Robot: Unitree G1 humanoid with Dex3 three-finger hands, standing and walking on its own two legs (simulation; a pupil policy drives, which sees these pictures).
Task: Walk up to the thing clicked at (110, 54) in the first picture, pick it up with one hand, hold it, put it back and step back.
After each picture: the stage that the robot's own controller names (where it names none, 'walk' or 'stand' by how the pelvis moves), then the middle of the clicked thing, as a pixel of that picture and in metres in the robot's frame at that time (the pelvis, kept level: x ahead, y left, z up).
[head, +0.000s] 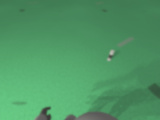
stand; (110, 55) +1.31 -0.43 -0.65
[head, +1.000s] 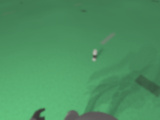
walk; (94, 55) +1.24 +0.00 -0.63
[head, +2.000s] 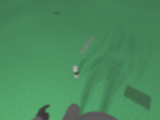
walk; (76, 71) +0.77 +0.26 -0.64
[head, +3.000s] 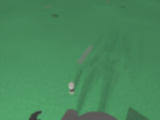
walk; (71, 88) +0.50 +0.22 -0.63
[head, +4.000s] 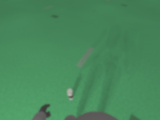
stand; (70, 94) +0.42 +0.22 -0.65
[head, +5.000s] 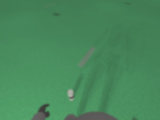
stand; (71, 95) +0.39 +0.21 -0.64
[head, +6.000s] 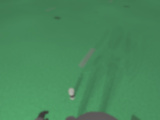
stand; (71, 94) +0.44 +0.22 -0.66
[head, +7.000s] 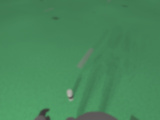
stand; (70, 95) +0.42 +0.24 -0.66
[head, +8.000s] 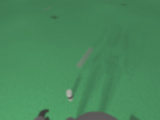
stand; (69, 95) +0.41 +0.24 -0.66
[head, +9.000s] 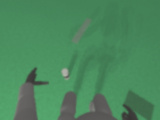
go down; (65, 74) +0.45 +0.23 -0.51
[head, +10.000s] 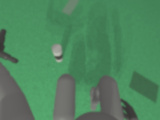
go down; (58, 54) +0.50 +0.25 -0.25
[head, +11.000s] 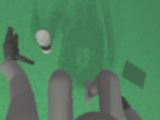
close in; (45, 44) +0.49 +0.27 -0.20
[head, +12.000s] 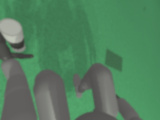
close; (15, 39) +0.48 +0.30 -0.17
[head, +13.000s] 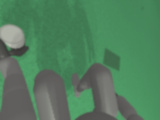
lift; (16, 42) +0.45 +0.29 -0.17
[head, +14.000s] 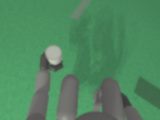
lift; (56, 60) +0.37 +0.24 -0.02
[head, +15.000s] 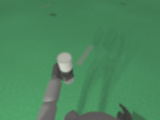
hold; (67, 70) +0.32 +0.16 +0.10
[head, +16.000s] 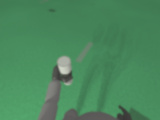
hold; (66, 72) +0.33 +0.16 +0.05
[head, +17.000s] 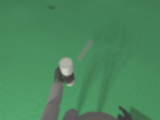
crouch; (68, 73) +0.32 +0.15 +0.04
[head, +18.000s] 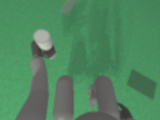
crouch; (47, 47) +0.47 +0.24 -0.05
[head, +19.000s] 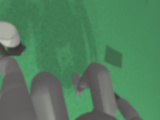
lower; (12, 43) +0.47 +0.29 -0.18
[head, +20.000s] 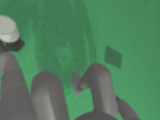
lower; (11, 38) +0.48 +0.30 -0.17
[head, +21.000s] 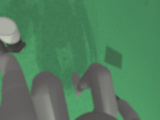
lower; (12, 39) +0.47 +0.30 -0.17
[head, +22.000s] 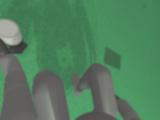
lower; (14, 40) +0.47 +0.29 -0.17
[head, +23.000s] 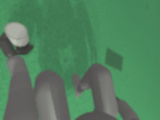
loosen; (21, 42) +0.47 +0.27 -0.17
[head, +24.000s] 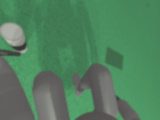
rise; (17, 41) +0.47 +0.29 -0.18
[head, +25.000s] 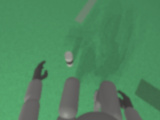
walk; (69, 59) +0.50 +0.20 -0.33
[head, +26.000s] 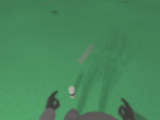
stand; (72, 92) +0.43 +0.18 -0.59
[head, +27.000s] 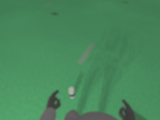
stand; (71, 93) +0.43 +0.19 -0.60
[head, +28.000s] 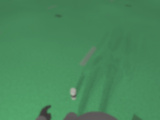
stand; (73, 94) +0.43 +0.18 -0.63
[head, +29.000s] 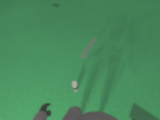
walk; (75, 86) +0.45 +0.19 -0.65
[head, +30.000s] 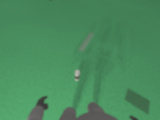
walk; (77, 75) +0.61 +0.11 -0.64
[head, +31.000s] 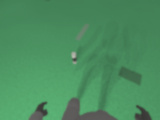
walk; (74, 58) +0.90 +0.29 -0.62
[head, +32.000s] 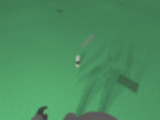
stand; (77, 61) +1.04 +0.22 -0.64
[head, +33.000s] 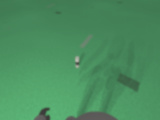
stand; (77, 62) +1.04 +0.23 -0.66
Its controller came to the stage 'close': yes
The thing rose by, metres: 0.70
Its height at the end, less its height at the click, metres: +0.00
